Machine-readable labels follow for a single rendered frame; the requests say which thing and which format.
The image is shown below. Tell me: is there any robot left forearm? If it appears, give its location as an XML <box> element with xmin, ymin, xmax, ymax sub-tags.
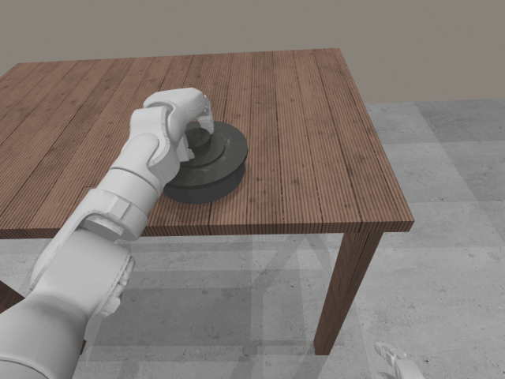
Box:
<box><xmin>29</xmin><ymin>99</ymin><xmax>187</xmax><ymax>291</ymax></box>

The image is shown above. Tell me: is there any pot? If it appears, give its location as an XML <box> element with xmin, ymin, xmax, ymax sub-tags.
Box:
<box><xmin>163</xmin><ymin>163</ymin><xmax>245</xmax><ymax>205</ymax></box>

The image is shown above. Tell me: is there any lid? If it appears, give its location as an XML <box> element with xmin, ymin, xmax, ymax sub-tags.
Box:
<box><xmin>166</xmin><ymin>121</ymin><xmax>248</xmax><ymax>190</ymax></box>

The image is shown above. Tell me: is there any table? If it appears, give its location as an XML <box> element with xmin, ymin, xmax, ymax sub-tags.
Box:
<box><xmin>0</xmin><ymin>48</ymin><xmax>414</xmax><ymax>355</ymax></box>

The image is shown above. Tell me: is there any left robot hand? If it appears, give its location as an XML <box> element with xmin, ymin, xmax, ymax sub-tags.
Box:
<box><xmin>143</xmin><ymin>88</ymin><xmax>214</xmax><ymax>162</ymax></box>

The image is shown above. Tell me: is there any robot left upper arm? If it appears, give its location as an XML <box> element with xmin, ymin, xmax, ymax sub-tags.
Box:
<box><xmin>0</xmin><ymin>226</ymin><xmax>136</xmax><ymax>379</ymax></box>

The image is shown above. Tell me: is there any knob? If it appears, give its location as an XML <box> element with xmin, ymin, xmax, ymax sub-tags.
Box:
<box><xmin>185</xmin><ymin>128</ymin><xmax>211</xmax><ymax>153</ymax></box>

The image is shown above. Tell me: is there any right robot hand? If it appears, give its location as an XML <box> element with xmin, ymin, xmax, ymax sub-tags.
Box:
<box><xmin>374</xmin><ymin>341</ymin><xmax>425</xmax><ymax>379</ymax></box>

